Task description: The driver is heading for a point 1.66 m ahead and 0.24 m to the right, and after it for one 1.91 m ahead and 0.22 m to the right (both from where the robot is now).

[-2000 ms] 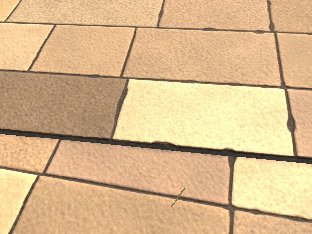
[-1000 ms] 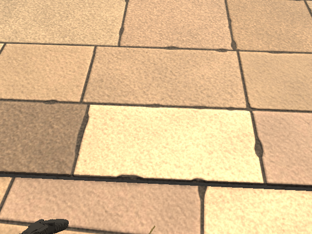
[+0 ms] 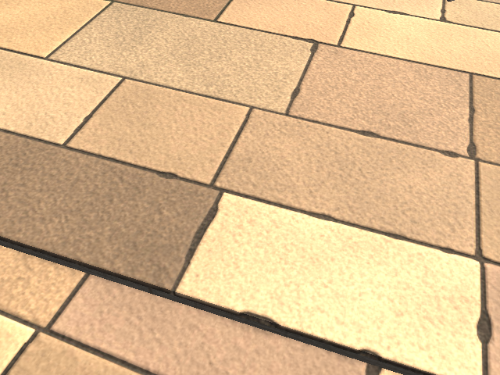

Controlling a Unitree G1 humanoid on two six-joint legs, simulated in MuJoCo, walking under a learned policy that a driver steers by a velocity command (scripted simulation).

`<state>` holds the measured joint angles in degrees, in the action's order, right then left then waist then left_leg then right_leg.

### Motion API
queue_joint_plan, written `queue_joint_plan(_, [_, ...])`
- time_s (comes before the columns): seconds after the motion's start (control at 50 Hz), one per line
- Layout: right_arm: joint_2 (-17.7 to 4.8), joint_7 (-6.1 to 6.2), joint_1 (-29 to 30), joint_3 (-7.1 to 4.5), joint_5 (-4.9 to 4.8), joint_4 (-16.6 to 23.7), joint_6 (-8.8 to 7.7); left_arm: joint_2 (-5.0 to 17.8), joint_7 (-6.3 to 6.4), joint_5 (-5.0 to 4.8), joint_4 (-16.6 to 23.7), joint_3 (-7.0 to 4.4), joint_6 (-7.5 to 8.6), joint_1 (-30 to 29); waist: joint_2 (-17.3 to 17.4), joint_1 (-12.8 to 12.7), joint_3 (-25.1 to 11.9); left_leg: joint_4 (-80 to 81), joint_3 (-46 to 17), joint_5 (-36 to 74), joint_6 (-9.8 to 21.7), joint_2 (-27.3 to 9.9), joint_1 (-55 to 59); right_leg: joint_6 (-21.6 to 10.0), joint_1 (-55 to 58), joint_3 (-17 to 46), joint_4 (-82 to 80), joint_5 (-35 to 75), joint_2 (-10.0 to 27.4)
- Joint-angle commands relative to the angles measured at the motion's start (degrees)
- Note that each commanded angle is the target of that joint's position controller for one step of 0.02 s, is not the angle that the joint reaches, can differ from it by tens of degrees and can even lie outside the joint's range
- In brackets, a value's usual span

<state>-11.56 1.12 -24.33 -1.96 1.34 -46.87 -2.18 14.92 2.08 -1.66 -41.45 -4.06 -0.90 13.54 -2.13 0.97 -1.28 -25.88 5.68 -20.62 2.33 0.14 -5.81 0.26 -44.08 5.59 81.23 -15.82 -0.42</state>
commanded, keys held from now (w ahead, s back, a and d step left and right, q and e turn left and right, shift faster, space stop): w+e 0.46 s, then w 0.12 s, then w+q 0.42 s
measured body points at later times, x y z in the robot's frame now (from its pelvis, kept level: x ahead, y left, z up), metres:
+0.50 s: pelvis +0.22 -0.12 +0.03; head +0.25 -0.13 +0.48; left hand +0.42 +0.11 -0.06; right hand +0.29 -0.42 -0.06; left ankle +0.22 +0.06 -0.59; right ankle +0.24 -0.18 -0.70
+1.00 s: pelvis +0.52 -0.17 +0.06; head +0.56 -0.20 +0.51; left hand +0.66 +0.07 -0.05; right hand +0.62 -0.45 -0.05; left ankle +0.63 -0.11 -0.66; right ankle +0.36 -0.24 -0.56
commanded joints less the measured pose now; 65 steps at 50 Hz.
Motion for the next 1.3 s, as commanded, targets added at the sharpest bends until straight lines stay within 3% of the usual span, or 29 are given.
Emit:
queue_joint_plan(0.02, [-5.55, 0.68, 3.63, -1.26, 0.4, 3.5, -2.5, 2.22, -0.85, 0.02, 4.3, -0.55, 1.41, -4.58, 6.63, -0.44, 8.67, 18.0, -11.33, -3.68, 5.74, -15.59, -0.85, 1.84, -15.28, 2.21, 5.99, 6.74, 3.09])
queue_joint_plan(0.08, [-5.96, 0.91, -0.09, -1.35, 0.71, 2.57, -2.15, 1.04, -1.78, 0.32, 6.85, 0.42, 1.7, -8.83, 5.8, 2.06, 8.28, 18.5, -4.89, 5.64, 6.35, -14.69, 2.33, 2.27, -16.12, -0.26, -3.33, 9.07, 3.92])
queue_joint_plan(0.2, [-9.83, 0.89, -4.31, -1.95, -1.12, 0.1, -0.81, -2.04, -5.06, 0.0, 12.07, 2.59, 2.89, -16.96, 7.52, 5.22, 10.71, 20.47, 1.36, 21.82, 6.61, -18.61, 10.78, -1.88, -11.99, -10.12, -23.13, 4.09, 5.54])
queue_joint_plan(0.26, [-12.7, 0.76, -1.75, -2.37, -1.67, 0.15, -0.27, 0.65, -5.85, 0.28, 12.65, 1.61, 2.83, -13.1, 12.15, 0.71, 5.04, 9.88, 6.16, 61.4, 5.15, -17.81, 11.41, -6.17, 4.25, -16.57, -29.86, -2.91, 0.16])
queue_joint_plan(0.3, [-16.12, 0.79, 1.16, -3.16, -2.01, 0.31, -0.31, 6.18, -5.67, -0.63, 10.56, -1.16, 2.34, 0.43, 14.39, -8.69, -4.48, -8.35, 7.47, 79.61, 3.26, -17.07, 9.28, -9.69, 25.66, -16.57, -38.51, -0.51, -5.35])
queue_joint_plan(0.32, [-15.69, 0.82, 1.74, -3.01, -2.42, 1.75, -1.44, 11.23, -4.61, -0.71, 8.13, -3.56, 1.8, 9.54, 11.4, -12.96, -9.43, -21.51, 6.77, 65.84, 0.71, -14.33, -2.24, -11.58, 44.17, -9.72, -44.19, 4.08, -4.79])
queue_joint_plan(0.34, [-5.63, 0.31, -1.31, -0.32, 0.28, 6.17, -2.83, 18.39, -3.3, -0.56, 6.81, -4.68, 1.73, 11.45, -9.59, -6.98, -14.41, -45.86, 3.91, 0.52, -3.52, -3.53, -28.83, -19.86, 64.36, 23.35, -50.6, -5.51, 12.18])
queue_joint_plan(0.36, [-8.98, -0.7, 2.78, -0.71, -0.91, 6.81, -5.76, 16.29, -2.76, 0.81, 8.61, -3.87, 2.72, 12.08, -7.21, -9.2, -26.66, -59.11, -13.21, -8.13, -3.32, 1.81, -33.85, -25.88, 65.41, 49.22, -63.42, -14.19, 20.33])
queue_joint_plan(0.38, [-11.87, -1.11, 9.54, -2.04, -3.48, 8.82, -6.6, 11.97, -3.04, 1.7, 7.87, -2.4, 3.84, 9.16, -3.07, -9.24, -16.5, -61.13, -14.63, -2.53, -2.65, -0.58, -39.78, -22.18, 59.01, 41.12, -66.08, -12.49, 19.16])
queue_joint_plan(0.4, [-10.28, -0.86, 11.34, -1.34, -3.58, 10.36, -7.01, 9.79, -3.19, 1.11, 6.97, -1.77, 4.53, 7.43, -0.12, -6.7, -8.41, -58.12, -12.66, 0.92, -1.6, -3.15, -40.76, -20.05, 50.41, 33.06, -65.97, -8.98, 17.03])
queue_joint_plan(0.42, [-9.57, -0.44, 11.51, -1.24, -2.23, 10.28, -7.02, 8.57, -3.43, 0.79, 6.94, -1.33, 4.99, 3.83, 3.42, -3.7, -3.81, -55.62, -11.65, 3.26, -1.18, -5.35, -38.79, -18.31, 42.33, 26.63, -65.9, -2.25, 14.24])
queue_joint_plan(0.46, [-9.74, -0.54, 8.74, -1.59, -1.62, 10.08, -5.48, 6.43, -3.54, 1.45, 7.8, -0.74, 5.54, -0.81, 0.33, 0.98, -0.69, -52.45, -12.12, 6.17, -0.81, -7.51, -33.58, -17.5, 32.86, 17.51, -68.0, 4.71, 9.67])
queue_joint_plan(0.56, [-8.16, -0.63, 13.89, -1.0, 0.14, 10.63, -3.12, 7.06, -2.53, 0.89, 4.86, -0.41, 6.4, 1.79, 0.89, 0.37, 2.34, -37.11, -7.31, 14.93, -4.54, -7.51, -34.22, -15.63, 28.37, 5.71, -71.16, 21.77, 6.25])
queue_joint_plan(0.66, [-6.28, -1.62, 23.83, -0.1, -1.67, 11.84, -3.47, 8.5, -1.9, 1.02, 2.17, -0.15, 5.96, 6.84, -1.85, -5.0, 2.6, -16.49, -5.09, 29.04, -4.4, -5.22, -33.6, -11.34, 35.91, 1.92, -71.12, 21.25, 6.88])
queue_joint_plan(0.7, [-5.35, -2.38, 29.09, 0.43, -2.24, 13.76, -3.34, 8.85, -1.72, 0.81, 0.86, -0.09, 5.41, 9.65, -1.77, -7.56, 4.37, -12.11, -4.54, 26.5, -3.64, -4.68, -38.35, -10.91, 43.12, 4.02, -71.02, 20.79, 10.13])
queue_joint_plan(0.78, [-5.64, -4.67, 31.94, 0.56, -2.44, 15.88, -3.71, 10.27, -1.35, 1.22, -0.67, -0.16, 3.95, 10.56, -1.32, -7.49, 4.8, -7.97, -2.28, 17.24, -0.28, -2.16, -38.72, -10.66, 50.74, 1.83, -68.87, 31.79, 13.53])
queue_joint_plan(0.84, [-8.93, -4.88, 23.58, -1.12, -2.03, 14.48, -3.44, 11.65, -0.43, 1.91, -0.68, -0.18, 3.24, 8.81, -5.4, -1.8, -2.31, -7.33, 0.77, 12.22, 3.44, 3.68, -24.45, -8.82, 52.74, -2.83, -57.32, 65.11, 12.37])
queue_joint_plan(0.86, [-11.36, -5.02, 20.21, -2.42, -2.23, 12.78, -3.55, 9.24, -0.17, 1.8, -1.1, 0.58, 2.93, 13.84, -0.73, -2.0, -7.97, -9.46, 1.0, 11.96, 5.7, 5.04, -8.85, -4.83, 43.54, -4.87, -47.62, 74.7, 10.11])
queue_joint_plan(0.9, [-10.6, -4.51, 2.7, -4.04, -3.31, 8.41, -2.47, 13.31, 0.01, 1.16, -0.46, -0.29, 4.49, 7.5, 0.73, 9.32, -14.63, -4.05, -7.77, 20.21, 10.7, 1.6, 19.44, 1.07, 22.73, -7.04, -23.52, 56.86, 4.88])
queue_joint_plan(0.92, [-11.83, -3.92, -3.69, -4.03, -2.26, 6.18, -2.32, 8.48, -0.46, 1.35, 2.26, 1.16, 5.73, 3.81, 14.16, 10.51, -17.36, 1.44, -29.53, 20.31, 17.15, -11.59, 31.05, 3.81, 6.63, -4.0, -1.41, 0.44, -2.3])
queue_joint_plan(0.94, [-11.67, -2.89, -0.43, -3.89, -1.18, 7.6, -2.13, 8.7, -1.62, 0.85, 3.81, 1.46, 7.19, 3.51, 8.78, 8.72, -21.13, 3.34, -40.02, 11.64, 18.28, -16.6, 29.69, 2.46, 3.84, 4.46, 4.97, -8.6, -0.47])
queue_joint_plan(0.96, [-11.71, -2.27, 3.36, -3.66, -1.03, 9.72, -2.27, 9.04, -2.4, 0.03, 6.61, 1.48, 8.03, -1.95, 3.48, 7.55, -14.69, 6.22, -38.0, 7.93, 16.68, -15.24, 20.94, 0.88, 3.19, 5.26, 1.21, -7.19, 1.51])
queue_joint_plan(1.0, [-9.54, -2.01, 9.28, -3.09, -1.32, 10.7, -2.82, 7.01, -2.82, 1.29, 7.9, 1.93, 8.54, -4.05, -1.4, 1.62, -3.32, 11.23, -32.37, 9.65, 14.59, -11.03, 5.57, -1.5, 4.87, 2.65, -9.26, -5.07, 4.15])
queue_joint_plan(1.04, [-7.95, -1.81, 11.16, -2.45, -1.3, 11.85, -2.77, 6.16, -2.99, 1.59, 6.98, 1.96, 7.52, -1.07, 1.86, -1.37, 0.85, 14.48, -30.84, 10.16, 15.0, -8.65, -4.07, -1.03, 8.4, 1.4, -10.92, -5.53, 4.34])
queue_joint_plan(1.1, [-10.12, -1.07, 12.74, -2.85, -2.46, 12.45, -2.32, 3.82, -2.83, 2.78, 7.91, 3.14, 6.41, -1.99, 3.4, -3.07, 3.48, 15.57, -23.71, 11.98, 13.64, -5.3, -16.27, 1.51, 13.63, -2.88, -27.28, -2.58, 4.04])
queue_joint_plan(1.16, [-13.65, -0.33, 10.62, -4.13, -2.62, 12.19, -1.72, 4.06, -3.08, 2.45, 8.16, 3.24, 6.31, -6.25, 7.68, -1.28, 0.79, 12.92, -21.12, 10.24, 10.84, -3.5, -19.3, 3.31, 23.82, -3.45, -38.88, 8.74, 1.82])
queue_joint_plan(1.24, [-13.13, -0.63, 8.24, -4.39, -3.21, 12.02, -1.2, 7.95, -2.67, 0.73, 7.8, 0.98, 6.36, -5.99, 8.41, -2.05, -0.28, 6.29, -26.33, 0.66, 6.99, -5.49, -14.01, 3.11, 28.97, -1.93, -47.76, 10.65, 1.52])
queue_joint_plan(1.28, [-9.29, -0.88, 8.87, -3.48, -2.3, 12.36, -0.78, 8.87, -2.24, 0.47, 4.85, -0.78, 6.59, 4.11, 7.08, -7.4, -2.9, -7.12, -23.23, -1.71, 3.21, -1.67, -18.94, 1.1, 41.68, -2.17, -50.78, 6.39, 2.76])
queue_joint_plan(1.3, [-3.49, -1.07, 7.07, -1.89, -1.62, 12.95, -0.63, 11.63, -2.05, 1.7, 3.9, -1.54, 6.69, 11.32, -3.87, -8.8, -7.37, -29.02, -17.04, -10.33, -0.28, 3.9, -27.24, -2.59, 52.24, 11.41, -55.1, -5.07, 14.01])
